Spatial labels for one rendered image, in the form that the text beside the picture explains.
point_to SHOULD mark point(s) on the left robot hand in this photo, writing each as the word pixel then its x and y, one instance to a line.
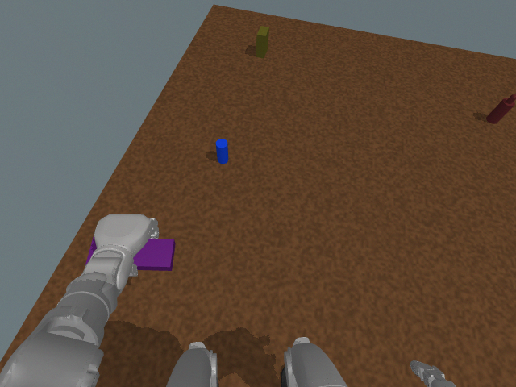
pixel 129 231

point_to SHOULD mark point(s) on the left robot arm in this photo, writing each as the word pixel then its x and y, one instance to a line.
pixel 63 350

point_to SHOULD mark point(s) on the right robot hand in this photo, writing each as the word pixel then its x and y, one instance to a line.
pixel 431 376

